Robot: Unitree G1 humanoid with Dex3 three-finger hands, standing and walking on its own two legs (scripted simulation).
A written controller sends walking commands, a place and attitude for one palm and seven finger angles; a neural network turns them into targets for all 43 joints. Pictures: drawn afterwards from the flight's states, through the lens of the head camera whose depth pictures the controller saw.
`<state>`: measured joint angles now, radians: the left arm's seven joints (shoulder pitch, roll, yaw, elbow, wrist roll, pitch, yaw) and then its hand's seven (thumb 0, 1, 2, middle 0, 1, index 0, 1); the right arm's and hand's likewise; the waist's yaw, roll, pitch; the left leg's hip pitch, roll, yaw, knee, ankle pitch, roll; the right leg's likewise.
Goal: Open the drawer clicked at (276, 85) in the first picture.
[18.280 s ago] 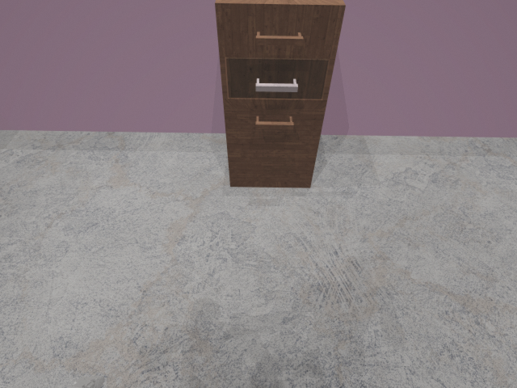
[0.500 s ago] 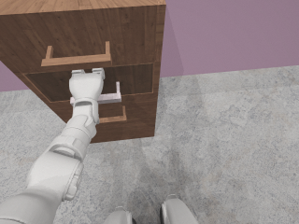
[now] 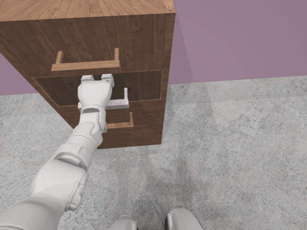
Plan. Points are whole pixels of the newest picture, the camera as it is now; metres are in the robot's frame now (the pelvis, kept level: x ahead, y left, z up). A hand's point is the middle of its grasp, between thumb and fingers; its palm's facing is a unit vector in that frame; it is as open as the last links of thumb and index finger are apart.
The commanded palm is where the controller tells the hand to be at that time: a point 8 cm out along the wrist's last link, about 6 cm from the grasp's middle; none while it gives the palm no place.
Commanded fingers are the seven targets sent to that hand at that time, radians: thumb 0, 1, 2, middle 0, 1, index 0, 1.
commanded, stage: lower the fingers behind the handle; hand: left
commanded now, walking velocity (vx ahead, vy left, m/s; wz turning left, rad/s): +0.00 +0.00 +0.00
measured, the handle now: (104, 99) +0.53 +0.13 -0.08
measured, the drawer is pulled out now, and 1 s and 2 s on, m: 0.00 0.00 0.00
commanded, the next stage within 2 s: close the thumb around the handle in 1.66 s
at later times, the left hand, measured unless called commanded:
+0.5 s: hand (102, 110) +0.47 +0.12 -0.05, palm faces -0.05 -0.03 -1.00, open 13.8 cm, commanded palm +0.45 +0.13 +0.00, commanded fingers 0.00 -0.50 0.30 -0.30 -1.20 -0.30 -1.20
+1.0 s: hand (103, 115) +0.47 +0.13 -0.08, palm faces -0.06 -0.01 -1.00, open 13.8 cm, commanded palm +0.45 +0.13 -0.03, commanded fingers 0.00 -0.50 0.30 -0.30 -1.20 -0.30 -1.20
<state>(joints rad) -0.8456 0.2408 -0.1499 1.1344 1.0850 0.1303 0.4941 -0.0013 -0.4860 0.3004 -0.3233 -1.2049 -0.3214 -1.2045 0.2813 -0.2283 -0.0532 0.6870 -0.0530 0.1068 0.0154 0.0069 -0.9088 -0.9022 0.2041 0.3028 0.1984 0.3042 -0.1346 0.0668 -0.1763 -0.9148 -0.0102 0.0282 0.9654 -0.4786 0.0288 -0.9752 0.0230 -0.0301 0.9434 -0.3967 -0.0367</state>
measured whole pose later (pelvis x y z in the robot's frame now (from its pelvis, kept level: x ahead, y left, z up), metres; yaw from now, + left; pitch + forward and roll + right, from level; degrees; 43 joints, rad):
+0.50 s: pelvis -0.01 +0.00 -0.02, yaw +0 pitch +26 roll +0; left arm -0.82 0.25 -0.13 1.14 1.12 0.08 0.54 0.00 -0.49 0.30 -0.32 -1.20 -0.32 -1.20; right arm 0.30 -0.23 -0.06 0.71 -0.07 0.09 0.03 0.01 -0.91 -0.90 0.20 0.30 0.20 0.30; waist -0.14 0.07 -0.20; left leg -1.01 -0.01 0.03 1.05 -0.51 0.03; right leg -1.07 0.02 -0.04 1.03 -0.42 -0.04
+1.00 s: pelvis -0.02 +0.00 -0.04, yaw +0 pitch +29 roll +0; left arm -0.86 0.28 -0.11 1.17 1.12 0.08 0.55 0.00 -0.49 0.30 -0.32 -1.20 -0.32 -1.20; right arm 0.29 -0.23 -0.05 0.72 -0.07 0.06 0.03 0.01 -0.91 -0.90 0.20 0.30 0.20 0.30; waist -0.16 0.07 -0.21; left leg -1.15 -0.01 0.02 1.18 -0.54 0.03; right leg -1.21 0.02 -0.04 1.14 -0.45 -0.04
